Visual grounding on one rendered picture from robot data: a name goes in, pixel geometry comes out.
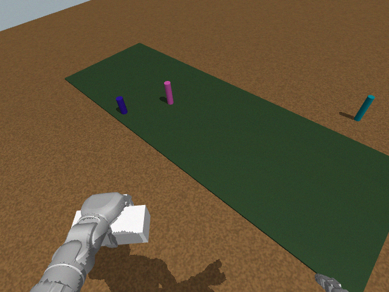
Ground left robot hand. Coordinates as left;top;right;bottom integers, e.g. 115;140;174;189
81;192;134;248

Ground left robot arm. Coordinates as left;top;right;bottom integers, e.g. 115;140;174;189
29;214;108;292

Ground right robot hand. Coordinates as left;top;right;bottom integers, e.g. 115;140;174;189
315;274;349;292

